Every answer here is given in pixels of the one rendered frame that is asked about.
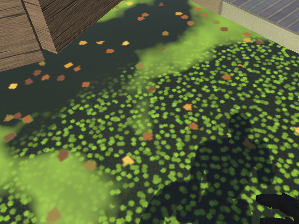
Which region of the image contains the robot right hand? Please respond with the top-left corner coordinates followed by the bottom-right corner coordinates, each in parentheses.
top-left (256, 193), bottom-right (299, 224)

